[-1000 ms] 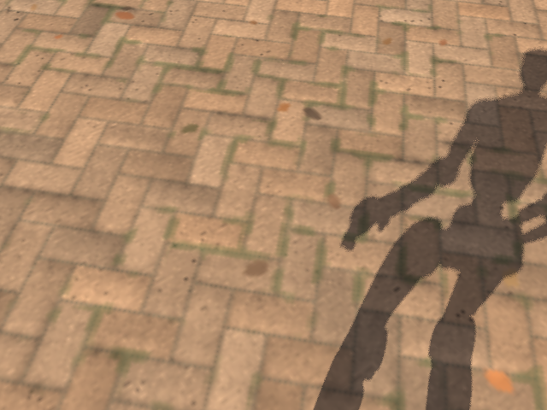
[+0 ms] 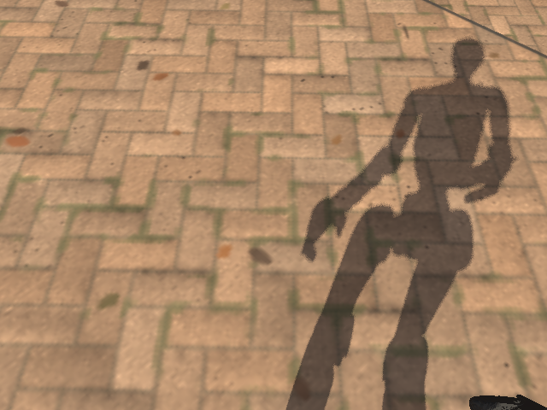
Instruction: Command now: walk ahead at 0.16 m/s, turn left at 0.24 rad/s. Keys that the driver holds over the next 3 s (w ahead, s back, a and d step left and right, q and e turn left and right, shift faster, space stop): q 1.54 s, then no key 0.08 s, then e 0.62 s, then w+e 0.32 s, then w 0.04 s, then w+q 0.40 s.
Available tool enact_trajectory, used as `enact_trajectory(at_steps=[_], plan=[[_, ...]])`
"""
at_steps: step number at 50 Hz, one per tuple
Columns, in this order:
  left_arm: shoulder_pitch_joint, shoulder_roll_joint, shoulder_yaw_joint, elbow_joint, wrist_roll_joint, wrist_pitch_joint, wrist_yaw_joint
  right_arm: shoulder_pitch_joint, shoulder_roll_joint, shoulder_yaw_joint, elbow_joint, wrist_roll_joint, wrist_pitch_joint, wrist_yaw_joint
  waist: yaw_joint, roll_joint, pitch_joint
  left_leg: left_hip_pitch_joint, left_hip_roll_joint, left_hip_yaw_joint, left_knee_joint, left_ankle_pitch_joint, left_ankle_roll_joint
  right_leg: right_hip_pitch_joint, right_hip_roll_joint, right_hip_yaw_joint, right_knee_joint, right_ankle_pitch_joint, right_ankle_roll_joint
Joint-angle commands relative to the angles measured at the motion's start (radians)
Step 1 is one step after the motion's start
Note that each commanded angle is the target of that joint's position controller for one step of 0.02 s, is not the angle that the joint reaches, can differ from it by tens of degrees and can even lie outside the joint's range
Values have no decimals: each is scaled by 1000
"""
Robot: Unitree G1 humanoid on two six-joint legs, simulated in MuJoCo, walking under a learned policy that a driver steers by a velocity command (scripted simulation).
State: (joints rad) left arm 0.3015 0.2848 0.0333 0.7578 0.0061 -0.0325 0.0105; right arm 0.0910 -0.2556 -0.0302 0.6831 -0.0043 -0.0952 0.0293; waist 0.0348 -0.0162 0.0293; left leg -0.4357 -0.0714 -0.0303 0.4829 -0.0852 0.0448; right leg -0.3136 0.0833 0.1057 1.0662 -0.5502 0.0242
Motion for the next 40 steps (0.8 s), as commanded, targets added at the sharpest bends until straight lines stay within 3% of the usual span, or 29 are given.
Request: enact_trajectory(at_steps=[1,3,5,8,11,13,15,16,17,18,19,20,21,22,25,28,31,34,36,37,38,39,40], plan=[[-31,153,45,-94,2,13,11,76,-166,-48,-58,16,35,-11,-51,28,-135,345,319,-407,-120,362,235,-309,-87,-2,142,28,42],[-7,102,37,-99,1,28,23,44,-178,-57,-68,1,55,-15,-6,89,-103,192,243,-345,-167,263,199,-211,-88,-25,-13,67,40],[3,76,32,-91,4,30,33,47,-186,-65,-71,-5,68,-24,-3,141,-135,151,212,-315,-172,272,201,-149,-64,-47,-109,97,50],[-38,76,33,-98,4,34,36,56,-198,-76,-75,12,87,-42,-15,139,-180,131,199,-338,-175,110,188,-101,-56,-29,-208,195,54],[-98,78,34,-118,0,30,31,64,-199,-80,-79,16,104,-52,-33,161,-159,114,186,-391,-183,-72,169,-78,-45,-14,-304,231,48],[-116,85,38,-127,-6,17,23,77,-198,-82,-79,16,115,-55,-41,177,-148,138,186,-434,-165,-93,159,-59,-37,-10,-389,230,37],[-89,86,44,-119,-11,1,14,70,-195,-82,-84,24,126,-60,-16,180,-141,142,167,-456,-123,-72,132,23,-33,-24,-563,304,14],[-67,100,52,-112,-10,-4,12,79,-182,-79,-84,29,131,-62,-4,169,-138,113,136,-444,-87,-97,100,104,-60,-25,-669,368,-4],[-40,160,66,-117,6,-3,17,112,-140,-66,-86,26,132,-62,-13,71,-166,22,82,-381,38,-264,47,221,-224,95,-718,379,-64],[-68,244,87,-116,42,10,17,111,-112,-62,-121,31,123,-60,-52,-235,-107,-175,-79,-156,236,-463,-12,216,-415,333,-776,504,-207],[-96,198,79,-135,57,7,16,129,-195,-86,-109,11,110,-58,-38,-230,-109,-192,-30,-132,485,-520,-58,161,-502,410,-786,587,-290],[-144,146,63,-154,45,5,21,155,-231,-103,-84,17,113,-55,-58,-152,-100,-183,-7,-132,600,-466,-76,141,-460,324,-767,610,-274],[-186,117,55,-163,27,5,23,183,-220,-106,-57,21,127,-59,-74,-104,-84,-181,3,-116,655,-415,-96,133,-393,223,-749,604,-229],[-204,103,51,-164,11,5,25,194,-202,-104,-46,17,140,-64,-72,-97,-73,-203,10,-106,716,-364,-114,147,-359,165,-737,611,-208],[-177,105,49,-155,12,19,32,142,-143,-84,-78,28,153,-58,-41,-123,-51,-215,33,-39,701,-294,-150,162,-313,40,-742,681,-218],[-124,134,64,-136,13,34,39,65,-118,-70,-123,28,148,-46,6,-152,-79,-204,75,-12,543,-293,-164,257,-346,18,-731,707,-243],[-136,175,81,-133,5,40,32,49,-108,-61,-145,24,146,-29,12,-169,-103,-75,96,38,393,-312,-144,227,-373,-24,-723,737,-248],[-137,192,90,-122,-12,37,20,59,-129,-70,-153,26,153,-17,7,-182,-107,8,85,77,259,-295,-109,220,-396,-40,-698,737,-239],[-158,196,93,-115,-31,34,17,99,-127,-76,-145,27,157,-9,-29,-173,-106,99,71,100,86,-194,-63,201,-393,-67,-641,714,-201],[-150,179,90,-105,-40,32,17,139,-134,-83,-129,25,156,-10,-49,-151,-114,193,48,106,-28,-99,-30,159,-369,-104,-581,661,-157],[-93,141,81,-82,-28,27,13,178,-178,-99,-122,23,154,-20,-53,-45,-133,348,83,17,-100,71,9,41,-320,-176,-453,521,-78],[-96,60,51,-129,36,25,5,206,-316,-129,-142,16,150,-39,-25,312,-152,538,374,-368,-81,503,139,-273,-184,-267,-119,-18,35],[-201,97,60,-160,26,20,14,207,-305,-119,-158,-20,128,-29,-99,285,-180,450,473,-489,-105,525,317,-380,-101,-110,69,-152,57]])
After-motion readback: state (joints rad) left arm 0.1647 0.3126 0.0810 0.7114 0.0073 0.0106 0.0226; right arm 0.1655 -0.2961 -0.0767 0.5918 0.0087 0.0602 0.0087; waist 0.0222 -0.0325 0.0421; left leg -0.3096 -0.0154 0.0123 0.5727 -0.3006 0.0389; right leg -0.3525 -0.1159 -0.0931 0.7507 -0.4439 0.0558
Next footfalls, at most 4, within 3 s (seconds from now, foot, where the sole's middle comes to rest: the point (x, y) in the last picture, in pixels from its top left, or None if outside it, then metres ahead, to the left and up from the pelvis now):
0.34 right None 0.15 -0.13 -0.76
0.76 left None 0.04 0.11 -0.76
1.24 right None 0.17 -0.06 -0.76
1.66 left None -0.05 0.11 -0.76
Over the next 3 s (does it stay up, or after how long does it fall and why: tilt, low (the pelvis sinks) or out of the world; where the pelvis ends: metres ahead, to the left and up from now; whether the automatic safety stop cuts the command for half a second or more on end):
stays up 0.23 0.17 0.02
